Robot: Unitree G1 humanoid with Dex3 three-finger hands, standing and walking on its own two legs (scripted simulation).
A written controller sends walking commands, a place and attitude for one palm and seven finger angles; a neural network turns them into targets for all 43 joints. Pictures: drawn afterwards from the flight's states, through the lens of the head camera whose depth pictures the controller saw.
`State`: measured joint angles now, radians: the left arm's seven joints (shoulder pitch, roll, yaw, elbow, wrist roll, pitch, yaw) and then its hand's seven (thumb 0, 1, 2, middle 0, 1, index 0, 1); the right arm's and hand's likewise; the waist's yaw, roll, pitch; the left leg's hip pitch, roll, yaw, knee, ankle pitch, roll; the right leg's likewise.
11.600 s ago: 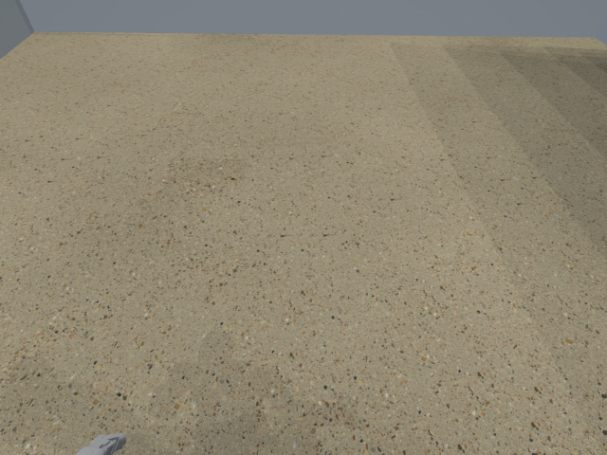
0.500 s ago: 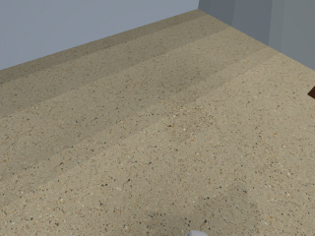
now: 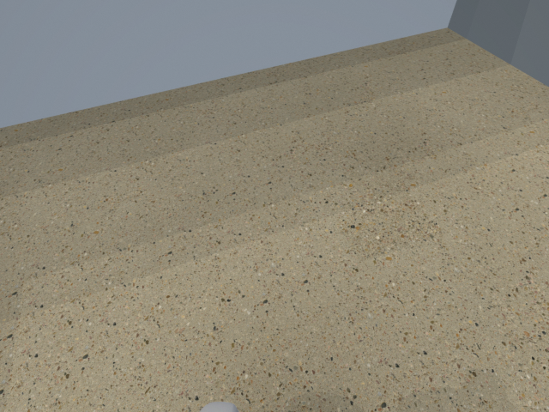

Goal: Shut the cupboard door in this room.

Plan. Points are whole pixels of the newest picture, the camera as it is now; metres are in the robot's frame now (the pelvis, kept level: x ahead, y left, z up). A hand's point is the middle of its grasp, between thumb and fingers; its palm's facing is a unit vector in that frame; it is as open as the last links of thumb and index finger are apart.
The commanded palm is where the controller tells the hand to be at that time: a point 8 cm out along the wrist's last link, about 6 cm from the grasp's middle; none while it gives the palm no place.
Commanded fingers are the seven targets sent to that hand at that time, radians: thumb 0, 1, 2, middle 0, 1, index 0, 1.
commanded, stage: turn or walk to find it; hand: left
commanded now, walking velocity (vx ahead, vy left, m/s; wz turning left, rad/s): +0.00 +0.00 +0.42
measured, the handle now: out of the picture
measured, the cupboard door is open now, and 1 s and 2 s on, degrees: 77 77 77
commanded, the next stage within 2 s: none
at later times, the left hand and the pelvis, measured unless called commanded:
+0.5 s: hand out of the picture +0.00 +0.29 -0.17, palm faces +0.23 -0.95 -0.23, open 7.3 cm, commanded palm none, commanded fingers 0.00 0.90 0.90 -0.20 -0.30 -0.20 -0.30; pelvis -0.03 +0.07 +0.00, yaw +11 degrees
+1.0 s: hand out of the picture -0.04 +0.20 -0.14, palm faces +0.40 -0.87 -0.28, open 7.3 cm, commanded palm none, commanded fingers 0.00 0.90 0.90 -0.20 -0.30 -0.20 -0.30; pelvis -0.05 -0.01 +0.00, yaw +25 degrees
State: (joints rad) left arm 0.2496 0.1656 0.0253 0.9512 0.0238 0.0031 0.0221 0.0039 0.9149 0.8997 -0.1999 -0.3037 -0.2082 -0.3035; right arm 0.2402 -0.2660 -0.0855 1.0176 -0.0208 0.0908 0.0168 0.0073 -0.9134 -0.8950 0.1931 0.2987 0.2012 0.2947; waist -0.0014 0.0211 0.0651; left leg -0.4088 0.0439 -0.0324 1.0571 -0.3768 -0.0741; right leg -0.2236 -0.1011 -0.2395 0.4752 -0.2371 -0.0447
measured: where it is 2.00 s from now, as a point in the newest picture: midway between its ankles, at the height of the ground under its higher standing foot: outside the picture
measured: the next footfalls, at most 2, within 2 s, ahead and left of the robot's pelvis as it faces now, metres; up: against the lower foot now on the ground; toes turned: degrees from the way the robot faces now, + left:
left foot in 0.20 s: -0.01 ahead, +0.15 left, +0.00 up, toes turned +10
right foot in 0.78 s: +0.03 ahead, -0.07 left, +0.00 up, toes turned +16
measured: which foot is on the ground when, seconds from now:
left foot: up 0.00-0.18, down 0.20-0.78, up 0.80-1.00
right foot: down 0.00-0.18, up 0.20-0.76, down 0.78-1.00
